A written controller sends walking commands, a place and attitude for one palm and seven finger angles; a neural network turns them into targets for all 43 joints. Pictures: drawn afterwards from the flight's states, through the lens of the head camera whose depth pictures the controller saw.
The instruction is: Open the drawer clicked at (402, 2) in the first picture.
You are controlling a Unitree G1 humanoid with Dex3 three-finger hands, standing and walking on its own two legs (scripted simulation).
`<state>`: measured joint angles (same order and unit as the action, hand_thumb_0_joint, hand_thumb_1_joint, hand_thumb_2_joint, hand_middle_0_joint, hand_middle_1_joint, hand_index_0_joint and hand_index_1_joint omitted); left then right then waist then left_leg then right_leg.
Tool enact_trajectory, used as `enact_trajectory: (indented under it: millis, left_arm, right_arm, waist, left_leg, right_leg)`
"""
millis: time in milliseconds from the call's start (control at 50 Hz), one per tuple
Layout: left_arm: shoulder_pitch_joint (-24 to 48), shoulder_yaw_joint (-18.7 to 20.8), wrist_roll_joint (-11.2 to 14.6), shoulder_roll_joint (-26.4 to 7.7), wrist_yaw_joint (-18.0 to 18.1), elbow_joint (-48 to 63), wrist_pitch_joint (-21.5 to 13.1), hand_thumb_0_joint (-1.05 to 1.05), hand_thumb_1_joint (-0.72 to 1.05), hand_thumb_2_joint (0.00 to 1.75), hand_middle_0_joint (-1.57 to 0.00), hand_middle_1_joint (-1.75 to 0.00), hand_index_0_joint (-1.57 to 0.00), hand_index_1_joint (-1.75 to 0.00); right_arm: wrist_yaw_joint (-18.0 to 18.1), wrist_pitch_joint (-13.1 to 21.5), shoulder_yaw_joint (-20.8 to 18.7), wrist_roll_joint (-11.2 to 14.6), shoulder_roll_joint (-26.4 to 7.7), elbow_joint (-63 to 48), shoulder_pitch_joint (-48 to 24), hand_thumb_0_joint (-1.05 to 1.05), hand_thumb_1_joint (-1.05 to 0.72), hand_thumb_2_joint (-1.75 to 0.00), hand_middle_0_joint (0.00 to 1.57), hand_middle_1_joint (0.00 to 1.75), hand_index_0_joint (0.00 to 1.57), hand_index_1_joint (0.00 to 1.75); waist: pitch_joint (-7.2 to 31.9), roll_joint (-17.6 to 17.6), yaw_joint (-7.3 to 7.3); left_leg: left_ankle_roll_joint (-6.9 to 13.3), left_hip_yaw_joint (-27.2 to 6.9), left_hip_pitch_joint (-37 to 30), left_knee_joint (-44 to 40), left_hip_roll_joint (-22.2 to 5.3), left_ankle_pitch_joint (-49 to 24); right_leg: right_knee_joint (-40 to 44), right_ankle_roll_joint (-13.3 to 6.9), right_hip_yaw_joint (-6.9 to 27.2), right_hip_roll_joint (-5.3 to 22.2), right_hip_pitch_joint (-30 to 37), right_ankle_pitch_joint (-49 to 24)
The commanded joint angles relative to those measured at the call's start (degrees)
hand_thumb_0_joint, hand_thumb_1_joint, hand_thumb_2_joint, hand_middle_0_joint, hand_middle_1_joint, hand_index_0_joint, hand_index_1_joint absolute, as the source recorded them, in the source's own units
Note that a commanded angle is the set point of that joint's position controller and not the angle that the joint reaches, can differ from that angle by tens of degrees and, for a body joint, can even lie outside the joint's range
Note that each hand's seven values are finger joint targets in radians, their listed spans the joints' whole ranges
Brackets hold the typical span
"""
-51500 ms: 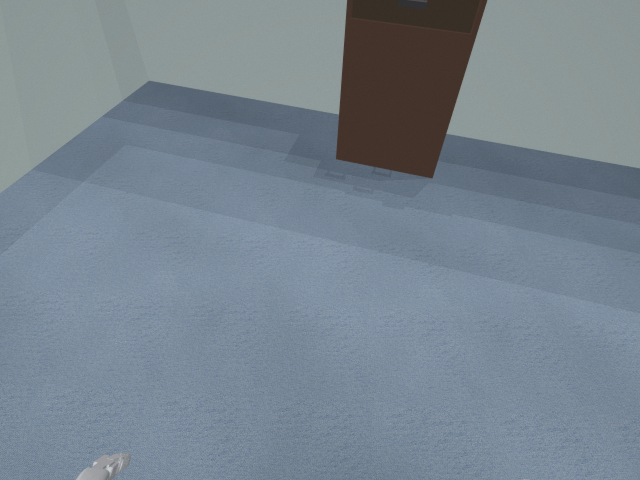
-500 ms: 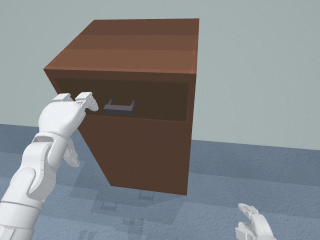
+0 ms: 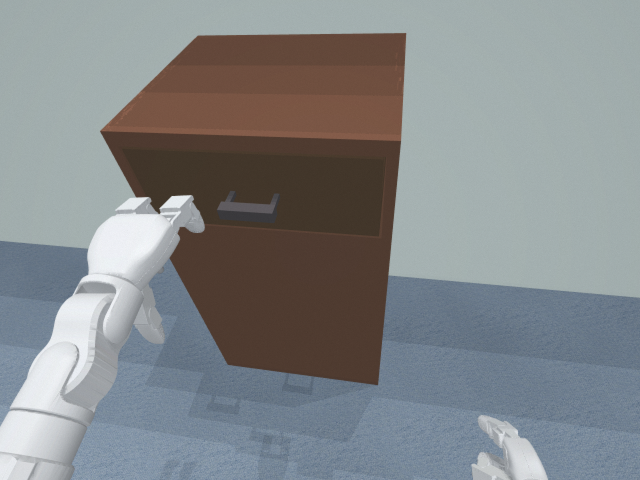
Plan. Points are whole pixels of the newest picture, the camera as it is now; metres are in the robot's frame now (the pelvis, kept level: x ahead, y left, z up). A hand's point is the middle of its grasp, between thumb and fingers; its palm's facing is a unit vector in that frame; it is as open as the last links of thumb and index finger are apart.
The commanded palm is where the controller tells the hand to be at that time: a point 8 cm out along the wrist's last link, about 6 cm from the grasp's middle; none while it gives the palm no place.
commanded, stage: move the hooked fingers above the handle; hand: left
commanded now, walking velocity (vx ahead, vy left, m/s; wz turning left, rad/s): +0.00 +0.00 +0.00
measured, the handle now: (250, 204) +0.55 +0.21 +0.02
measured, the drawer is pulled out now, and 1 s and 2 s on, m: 0.00 0.00 0.00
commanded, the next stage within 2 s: none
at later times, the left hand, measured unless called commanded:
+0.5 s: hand (205, 247) +0.38 +0.22 +0.09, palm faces -0.03 -0.05 -1.00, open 13.9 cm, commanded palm +0.36 +0.22 +0.16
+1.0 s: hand (239, 228) +0.43 +0.19 +0.08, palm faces -0.05 -0.06 -1.00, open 13.9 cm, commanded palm +0.42 +0.21 +0.14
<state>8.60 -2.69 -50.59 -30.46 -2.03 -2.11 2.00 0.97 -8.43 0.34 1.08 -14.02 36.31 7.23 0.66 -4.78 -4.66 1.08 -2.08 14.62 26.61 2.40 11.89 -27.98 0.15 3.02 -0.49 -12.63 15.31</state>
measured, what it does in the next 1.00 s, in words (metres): stands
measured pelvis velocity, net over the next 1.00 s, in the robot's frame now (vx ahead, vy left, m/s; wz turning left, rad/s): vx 0.03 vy -0.01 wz -0.01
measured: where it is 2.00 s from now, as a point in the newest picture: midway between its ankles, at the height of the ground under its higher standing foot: outside the picture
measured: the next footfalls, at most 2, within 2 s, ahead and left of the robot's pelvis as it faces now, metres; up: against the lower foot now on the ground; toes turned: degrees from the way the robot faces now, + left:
none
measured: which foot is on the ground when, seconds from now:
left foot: down 0.00-1.00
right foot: down 0.00-1.00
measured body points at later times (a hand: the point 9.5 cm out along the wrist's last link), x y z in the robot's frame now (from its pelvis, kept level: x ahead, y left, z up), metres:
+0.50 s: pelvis +0.02 +0.00 +0.00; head +0.04 -0.03 +0.45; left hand +0.37 +0.22 +0.15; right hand +0.17 -0.25 -0.13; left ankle +0.02 +0.11 -0.74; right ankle +0.00 -0.12 -0.74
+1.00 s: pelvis +0.03 -0.01 -0.01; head +0.07 -0.03 +0.44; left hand +0.43 +0.19 +0.13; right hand +0.16 -0.27 -0.14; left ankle +0.02 +0.11 -0.74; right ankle +0.00 -0.12 -0.74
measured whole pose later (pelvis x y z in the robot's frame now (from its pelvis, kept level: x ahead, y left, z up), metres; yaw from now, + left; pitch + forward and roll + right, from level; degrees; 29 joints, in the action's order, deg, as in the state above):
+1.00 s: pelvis +0.03 -0.01 -0.01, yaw -1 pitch +7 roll +0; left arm 28.2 -7.5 -54.4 -27.2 0.2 -26.8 -5.1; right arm 2.6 -9.6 -2.4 1.2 -14.5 37.0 12.3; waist 4.5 -2.5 -0.5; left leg 0.5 -1.7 23.7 34.0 1.5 17.7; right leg -34.7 -0.8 3.1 -1.6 -21.6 20.4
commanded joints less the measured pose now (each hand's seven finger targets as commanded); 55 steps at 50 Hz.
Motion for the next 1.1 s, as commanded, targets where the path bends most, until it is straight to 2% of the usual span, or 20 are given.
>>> enact_trajectory:
  millis: [0, 80, 100, 180, 260, 300, 340, 400, 500, 540, 560, 600, 700, 740, 800, 880, 960, 980, 1020, 1080]
  left_arm:
    - [20.1, 4.6, 0.0, -10.8, 0.5, 8.6, -1.9, 0.0, -0.5, 0.3, -0.3, -1.2, -0.3, -1.2]
    - [24.9, 9.0, -0.7, -15.3, 2.0, 5.7, -4.3, 0.0, -0.5, 0.3, -0.3, -1.2, -0.3, -1.2]
    - [26.9, 7.2, -0.9, -13.4, 2.5, 5.4, -4.9, 0.0, -0.5, 0.3, -0.3, -1.2, -0.3, -1.2]
    - [29.0, 9.5, -1.3, -15.2, 4.7, 2.7, -5.9, 0.0, -0.5, 0.3, -0.3, -1.2, -0.3, -1.2]
    - [29.1, 5.6, -1.7, -11.4, 4.8, 0.2, -4.6, 0.0, -0.5, 0.3, -0.3, -1.2, -0.3, -1.2]
    - [28.8, 2.9, -1.7, -8.9, 3.9, -1.8, -3.4, 0.0, -0.5, 0.3, -0.3, -1.2, -0.3, -1.2]
    - [28.4, 3.2, -1.8, -9.9, 3.1, -3.8, -2.4, 0.0, -0.5, 0.3, -0.3, -1.2, -0.3, -1.2]
    - [31.2, 1.6, -2.3, -9.0, 2.4, -2.0, -2.9, 0.0, -0.5, 0.3, -0.3, -1.2, -0.3, -1.2]
    - [34.5, 6.5, -2.6, -13.4, 4.8, -0.8, -5.7, 0.0, -0.5, 0.3, -0.3, -1.2, -0.3, -1.2]
    - [34.0, 8.5, -2.8, -14.2, 6.4, -3.8, -5.7, 0.0, -0.5, 0.3, -0.3, -1.2, -0.3, -1.2]
    - [34.9, 7.4, -2.7, -12.9, 7.1, -5.0, -5.4, 0.0, -0.5, 0.3, -0.3, -1.2, -0.3, -1.2]
    - [35.6, 9.6, -3.1, -15.0, 8.3, -8.8, -4.4, 0.0, -0.5, 0.3, -0.3, -1.2, -0.3, -1.2]
    - [37.1, 4.6, -4.8, -11.5, 7.7, -13.0, -0.9, 0.0, -0.5, 0.3, -0.3, -1.2, -0.3, -1.2]
    - [38.1, 1.1, -4.5, -8.7, 6.0, -12.8, -0.6, 0.0, -0.5, 0.3, -0.3, -1.2, -0.3, -1.2]
    - [41.6, -1.2, -3.9, -7.8, 3.5, -11.7, -1.9, 0.0, -0.5, 0.3, -0.3, -1.2, -0.3, -1.2]
    - [44.8, 1.0, -3.4, -10.0, 3.3, -11.1, -5.7, 0.0, -0.5, 0.3, -0.3, -1.2, -0.3, -1.2]
    - [45.4, 6.6, -4.0, -13.8, 6.9, -15.6, -8.0, 0.0, -0.5, 0.3, -0.3, -1.2, -0.3, -1.2]
    - [45.3, 9.6, -4.2, -16.5, 8.1, -17.6, -8.0, 0.0, -0.5, 0.3, -0.3, -1.2, -0.3, -1.2]
    - [46.7, 8.4, -5.4, -14.8, 10.2, -21.5, -6.8, 0.0, -0.5, 0.3, -0.3, -1.2, -0.3, -1.2]
    - [48.9, 7.6, -7.4, -15.1, 12.0, -25.8, -4.2, 0.0, -0.5, 0.3, -0.3, -1.2, -0.3, -1.2]
  right_arm:
    - [1.2, 3.0, -1.5, -0.2, -6.4, -8.7, -7.9, 0.0, -0.9, -0.9, 0.2, 0.3, 0.2, 0.3]
    - [1.9, 3.1, -1.6, -0.1, -6.6, -7.8, -6.9, 0.0, -0.9, -0.9, 0.2, 0.3, 0.2, 0.3]
    - [2.0, 3.3, -1.5, -0.2, -6.0, -7.8, -6.7, 0.0, -0.9, -0.9, 0.2, 0.3, 0.2, 0.3]
    - [2.0, 3.4, -2.2, -0.2, -6.3, -7.0, -5.3, 0.0, -0.9, -0.9, 0.2, 0.3, 0.2, 0.3]
    - [1.5, 2.9, -2.7, -0.1, -6.4, -7.0, -4.4, 0.0, -0.9, -0.9, 0.2, 0.3, 0.2, 0.3]
    - [1.2, 2.7, -2.8, 0.2, -6.6, -7.2, -4.0, 0.0, -0.9, -0.9, 0.2, 0.3, 0.2, 0.3]
    - [1.2, 2.2, -2.9, 0.3, -7.1, -7.2, -3.4, 0.0, -0.9, -0.9, 0.2, 0.3, 0.2, 0.3]
    - [1.2, 2.1, -3.1, 0.2, -7.1, -7.9, -2.8, 0.0, -0.9, -0.9, 0.2, 0.3, 0.2, 0.3]
    - [1.6, 2.4, -3.7, -0.2, -7.0, -7.4, -1.1, 0.0, -0.9, -0.9, 0.2, 0.3, 0.2, 0.3]
    - [1.6, 2.1, -3.8, 0.0, -6.8, -6.7, -0.6, 0.0, -0.9, -0.9, 0.2, 0.3, 0.2, 0.3]
    - [1.5, 2.2, -3.7, 0.1, -6.7, -6.6, -0.3, 0.0, -0.9, -0.9, 0.2, 0.3, 0.2, 0.3]
    - [1.5, 2.1, -3.8, 0.2, -7.0, -6.0, 0.1, 0.0, -0.9, -0.9, 0.2, 0.3, 0.2, 0.3]
    - [1.4, 1.4, -4.1, 0.4, -7.5, -6.1, 0.9, 0.0, -0.9, -0.9, 0.2, 0.3, 0.2, 0.3]
    - [1.5, 1.2, -4.4, 0.5, -7.6, -6.7, 1.4, 0.0, -0.9, -0.9, 0.2, 0.3, 0.2, 0.3]
    - [1.7, 1.0, -4.5, 0.4, -7.8, -7.0, 2.1, 0.0, -0.9, -0.9, 0.2, 0.3, 0.2, 0.3]
    - [2.3, 0.8, -4.8, 0.0, -7.6, -6.4, 3.5, 0.0, -0.9, -0.9, 0.2, 0.3, 0.2, 0.3]
    - [2.2, 0.6, -4.8, 0.0, -7.1, -5.3, 4.6, 0.0, -0.9, -0.9, 0.2, 0.3, 0.2, 0.3]
    - [2.1, 0.5, -4.8, -0.1, -7.3, -5.0, 4.9, 0.0, -0.9, -0.9, 0.2, 0.3, 0.2, 0.3]
    - [1.8, 0.4, -4.7, 0.1, -6.8, -4.7, 4.7, 0.0, -0.9, -0.9, 0.2, 0.3, 0.2, 0.3]
    - [1.5, 0.2, -5.0, 0.0, -7.4, -4.3, 5.4, 0.0, -0.9, -0.9, 0.2, 0.3, 0.2, 0.3]
  waist:
    - [9.8, 5.1, 1.74]
    - [10.3, 4.0, 1.13]
    - [11.6, 3.3, 1.17]
    - [15.1, 0.4, 0.83]
    - [15.7, 0.8, 1.63]
    - [15.0, 3.0, 2.33]
    - [14.1, 4.6, 2.45]
    - [16.7, 4.2, 2.58]
    - [20.5, 3.2, 1.78]
    - [19.4, 3.1, 1.54]
    - [19.0, 2.7, 1.67]
    - [18.9, 4.0, 1.52]
    - [20.2, 4.1, 3.04]
    - [21.0, 5.0, 4.08]
    - [21.3, 4.3, 5.32]
    - [22.3, 4.8, 5.5]
    - [22.6, 4.6, 4.03]
    - [22.5, 4.3, 3.36]
    - [20.8, 3.7, 3.58]
    - [23.3, 3.8, 4.15]
  left_leg:
    - [0.6, 2.2, -5.2, -3.4, -0.5, -5.4]
    - [0.4, 2.1, -4.6, -3.4, -0.4, -4.3]
    - [0.5, 2.0, -5.3, -3.1, -0.3, -4.9]
    - [0.1, 2.1, -5.7, -1.8, -0.3, -9.1]
    - [0.1, 2.6, -5.5, -0.9, -0.5, -11.6]
    - [0.3, 2.8, -4.9, -0.6, -0.7, -11.2]
    - [0.4, 2.7, -3.8, -0.5, -0.6, -10.3]
    - [0.7, 2.5, -4.9, 0.3, -0.5, -11.9]
    - [0.8, 2.2, -5.5, 1.9, -0.5, -15.9]
    - [0.6, 2.5, -4.1, 2.2, -0.5, -16.6]
    - [0.6, 2.6, -3.8, 2.4, -0.5, -16.8]
    - [0.6, 3.1, -2.0, 2.6, -0.6, -15.8]
    - [0.8, 3.7, -2.3, 3.7, -0.7, -16.4]
    - [1.2, 3.5, -2.8, 4.3, -0.6, -16.4]
    - [1.5, 3.2, -4.0, 5.3, -0.5, -16.6]
    - [1.5, 2.7, -3.8, 6.6, -0.3, -18.2]
    - [1.3, 3.0, -1.1, 7.6, -0.1, -19.7]
    - [1.0, 3.1, 0.4, 7.5, -0.1, -19.0]
    - [0.9, 3.7, 1.9, 7.6, -0.1, -17.3]
    - [0.8, 4.2, 2.8, 8.1, -0.1, -17.5]
  right_leg:
    - [5.2, -1.8, -2.9, -0.5, 0.3, -4.9]
    - [5.4, -2.1, -2.8, -0.8, 0.2, -3.0]
    - [4.9, -2.1, -2.9, -0.6, 0.1, -3.5]
    - [3.6, -2.6, -2.9, -0.9, 1.2, -7.2]
    - [2.5, -2.5, -3.1, -0.8, 0.1, -10.6]
    - [2.5, -2.3, -3.3, -0.8, -0.8, -10.4]
    - [2.4, -2.3, -3.3, -0.8, -1.0, -10.2]
    - [1.5, -2.4, -3.1, -0.9, -1.0, -11.3]
    - [-0.3, -2.7, -2.8, -1.1, 0.1, -14.8]
    - [-0.9, -2.8, -3.0, -1.2, -0.4, -15.6]
    - [-1.1, -2.8, -3.1, -1.2, -0.9, -15.8]
    - [-1.2, -2.6, -2.9, -1.2, -0.3, -15.7]
    - [-1.9, -2.5, -2.8, -1.2, -1.6, -16.9]
    - [-2.0, -2.3, -2.6, -1.1, -2.1, -17.9]
    - [-2.2, -2.2, -2.5, -1.1, -3.5, -18.2]
    - [-3.2, -2.3, -2.3, -1.2, -3.9, -19.7]
    - [-4.8, -2.4, -2.2, -1.2, -3.3, -22.3]
    - [-5.0, -2.6, -2.3, -1.3, -2.8, -21.2]
    - [-5.3, -2.6, -2.3, -1.4, -4.6, -20.1]
    - [-5.7, -2.7, -2.4, -1.5, -4.4, -20.0]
